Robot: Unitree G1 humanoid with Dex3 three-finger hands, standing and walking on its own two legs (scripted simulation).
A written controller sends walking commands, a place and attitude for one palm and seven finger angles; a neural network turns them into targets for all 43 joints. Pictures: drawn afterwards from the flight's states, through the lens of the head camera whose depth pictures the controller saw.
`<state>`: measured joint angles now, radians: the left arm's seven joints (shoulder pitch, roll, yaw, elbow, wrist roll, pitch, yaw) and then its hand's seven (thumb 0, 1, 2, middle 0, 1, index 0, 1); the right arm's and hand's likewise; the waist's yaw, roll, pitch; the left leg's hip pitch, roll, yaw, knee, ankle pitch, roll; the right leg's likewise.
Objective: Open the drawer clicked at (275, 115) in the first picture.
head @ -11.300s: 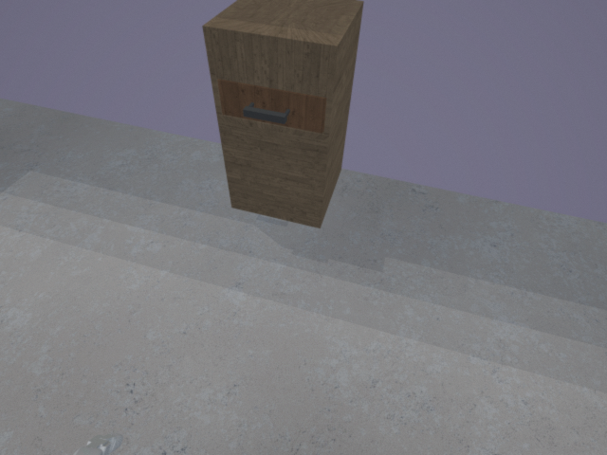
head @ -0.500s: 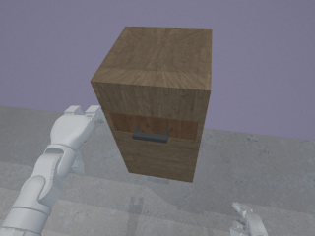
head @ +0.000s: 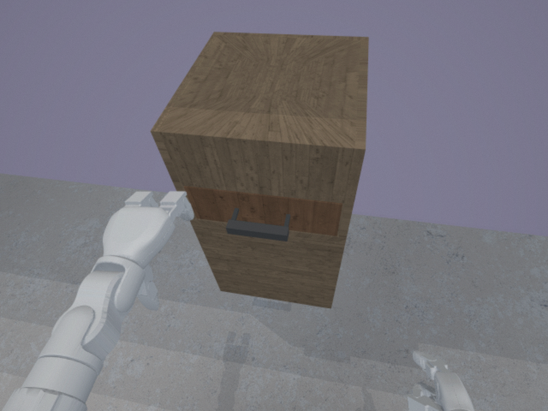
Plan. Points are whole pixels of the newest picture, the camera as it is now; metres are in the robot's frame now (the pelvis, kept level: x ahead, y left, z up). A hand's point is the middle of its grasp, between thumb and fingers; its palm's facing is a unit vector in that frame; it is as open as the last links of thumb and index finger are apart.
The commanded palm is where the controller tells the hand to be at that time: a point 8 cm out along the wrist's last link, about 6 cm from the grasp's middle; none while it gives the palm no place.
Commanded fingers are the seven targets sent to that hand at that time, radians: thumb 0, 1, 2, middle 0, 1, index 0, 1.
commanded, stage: move the hooked fingers above the handle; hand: left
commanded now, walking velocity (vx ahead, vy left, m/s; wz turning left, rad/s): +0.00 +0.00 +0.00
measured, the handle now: (259, 222) +0.55 +0.13 -0.20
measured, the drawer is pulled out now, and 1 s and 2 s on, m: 0.00 0.00 0.00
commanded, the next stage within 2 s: none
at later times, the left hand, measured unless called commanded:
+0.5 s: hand (208, 244) +0.38 +0.18 -0.03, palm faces -0.09 -0.07 -0.99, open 13.9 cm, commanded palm +0.36 +0.19 +0.03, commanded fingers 0.00 -0.50 0.30 -0.30 -1.20 -0.30 -1.20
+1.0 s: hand (243, 231) +0.44 +0.13 -0.08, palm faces -0.03 -0.01 -1.00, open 13.9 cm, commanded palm +0.43 +0.15 -0.04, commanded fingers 0.00 -0.50 0.30 -0.30 -1.20 -0.30 -1.20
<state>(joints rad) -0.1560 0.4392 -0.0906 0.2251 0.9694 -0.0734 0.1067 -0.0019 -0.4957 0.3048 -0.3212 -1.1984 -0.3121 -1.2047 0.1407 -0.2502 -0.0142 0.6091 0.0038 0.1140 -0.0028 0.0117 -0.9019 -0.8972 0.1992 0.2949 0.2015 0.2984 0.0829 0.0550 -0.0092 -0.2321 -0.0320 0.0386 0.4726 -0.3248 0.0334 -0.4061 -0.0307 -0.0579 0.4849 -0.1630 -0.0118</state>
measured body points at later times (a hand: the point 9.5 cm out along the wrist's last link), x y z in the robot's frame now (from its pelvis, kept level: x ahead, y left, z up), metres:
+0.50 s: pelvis +0.00 -0.01 -0.02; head +0.08 -0.03 +0.43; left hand +0.37 +0.18 +0.02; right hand +0.10 -0.27 -0.15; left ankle -0.05 +0.10 -0.74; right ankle +0.05 -0.11 -0.74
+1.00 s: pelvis -0.03 -0.02 -0.07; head +0.09 -0.03 +0.37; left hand +0.44 +0.13 -0.03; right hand +0.02 -0.29 -0.20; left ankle -0.05 +0.10 -0.74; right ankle +0.05 -0.11 -0.74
